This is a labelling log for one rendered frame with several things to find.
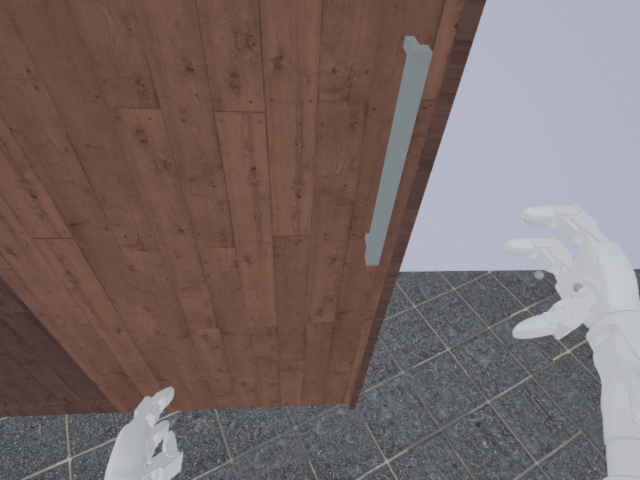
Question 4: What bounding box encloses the wardrobe door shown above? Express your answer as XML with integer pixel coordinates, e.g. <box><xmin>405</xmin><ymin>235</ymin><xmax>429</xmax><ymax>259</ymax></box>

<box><xmin>0</xmin><ymin>276</ymin><xmax>109</xmax><ymax>404</ymax></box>
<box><xmin>0</xmin><ymin>0</ymin><xmax>465</xmax><ymax>413</ymax></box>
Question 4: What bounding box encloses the robot right hand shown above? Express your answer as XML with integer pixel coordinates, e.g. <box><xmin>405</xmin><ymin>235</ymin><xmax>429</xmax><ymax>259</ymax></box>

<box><xmin>503</xmin><ymin>204</ymin><xmax>640</xmax><ymax>340</ymax></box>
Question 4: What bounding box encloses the robot left hand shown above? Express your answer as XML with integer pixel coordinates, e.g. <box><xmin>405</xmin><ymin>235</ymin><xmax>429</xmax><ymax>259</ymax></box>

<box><xmin>104</xmin><ymin>387</ymin><xmax>183</xmax><ymax>480</ymax></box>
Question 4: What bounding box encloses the handle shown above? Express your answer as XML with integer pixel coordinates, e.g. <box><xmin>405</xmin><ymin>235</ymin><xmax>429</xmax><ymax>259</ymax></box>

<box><xmin>365</xmin><ymin>36</ymin><xmax>433</xmax><ymax>266</ymax></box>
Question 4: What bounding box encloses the right robot forearm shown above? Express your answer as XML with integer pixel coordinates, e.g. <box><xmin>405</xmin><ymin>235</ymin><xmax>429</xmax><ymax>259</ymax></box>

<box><xmin>586</xmin><ymin>310</ymin><xmax>640</xmax><ymax>480</ymax></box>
